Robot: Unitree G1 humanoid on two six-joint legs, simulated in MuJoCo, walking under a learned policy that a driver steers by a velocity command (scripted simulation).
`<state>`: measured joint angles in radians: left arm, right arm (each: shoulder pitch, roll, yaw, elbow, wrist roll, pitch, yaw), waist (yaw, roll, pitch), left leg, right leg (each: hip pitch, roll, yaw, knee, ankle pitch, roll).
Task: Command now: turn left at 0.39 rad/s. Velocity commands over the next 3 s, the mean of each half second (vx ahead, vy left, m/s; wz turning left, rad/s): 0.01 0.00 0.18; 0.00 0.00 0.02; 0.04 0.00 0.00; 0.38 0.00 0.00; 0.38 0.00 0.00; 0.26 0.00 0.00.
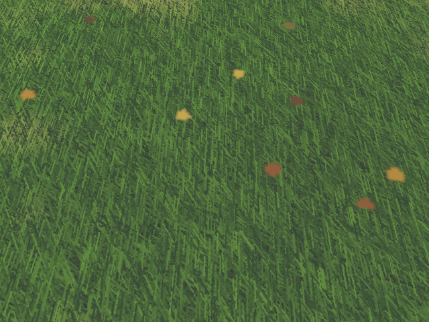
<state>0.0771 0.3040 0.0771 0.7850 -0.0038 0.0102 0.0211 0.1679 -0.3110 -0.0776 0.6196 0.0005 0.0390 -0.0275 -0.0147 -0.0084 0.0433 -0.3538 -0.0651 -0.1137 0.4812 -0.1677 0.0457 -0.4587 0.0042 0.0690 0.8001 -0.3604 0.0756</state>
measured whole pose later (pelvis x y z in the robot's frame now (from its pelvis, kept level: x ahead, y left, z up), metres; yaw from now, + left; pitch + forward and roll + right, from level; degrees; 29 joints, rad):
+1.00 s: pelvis +0.00 +0.00 +0.00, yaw +3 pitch -2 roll +0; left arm 0.18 0.25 0.04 1.06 0.00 0.01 0.03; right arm 0.22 -0.23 -0.03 0.90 -0.01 0.00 -0.03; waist 0.02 0.00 0.04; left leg -0.17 -0.02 -0.05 0.50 -0.29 0.00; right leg -0.20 -0.04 0.03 0.49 -0.25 0.05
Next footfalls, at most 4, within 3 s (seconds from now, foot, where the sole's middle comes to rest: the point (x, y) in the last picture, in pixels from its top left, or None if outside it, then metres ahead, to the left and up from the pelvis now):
0.10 right None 0.05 -0.15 -0.78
0.38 left None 0.02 0.12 -0.78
2.02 left None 0.40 0.13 -0.78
2.50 right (233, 249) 0.67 -0.07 -0.78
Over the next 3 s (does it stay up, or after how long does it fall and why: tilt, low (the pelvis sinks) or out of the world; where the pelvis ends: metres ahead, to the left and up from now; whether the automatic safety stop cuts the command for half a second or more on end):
stays up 0.59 0.04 0.01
